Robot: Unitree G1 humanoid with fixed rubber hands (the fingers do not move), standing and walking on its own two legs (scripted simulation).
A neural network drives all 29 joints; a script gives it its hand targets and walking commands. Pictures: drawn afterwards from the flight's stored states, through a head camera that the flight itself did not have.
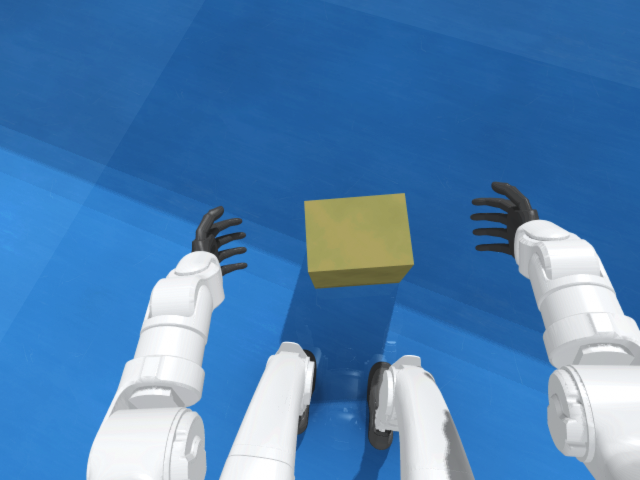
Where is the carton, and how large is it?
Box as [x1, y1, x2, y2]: [304, 193, 413, 288]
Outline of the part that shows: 404,193 304,201 308,272 315,288 399,282 413,264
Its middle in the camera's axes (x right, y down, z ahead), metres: +0.09 +0.00 +0.98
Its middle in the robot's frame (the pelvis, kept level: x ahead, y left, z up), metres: +0.53 +0.01 -0.55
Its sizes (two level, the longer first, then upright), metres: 0.233 0.169 0.230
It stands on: the floor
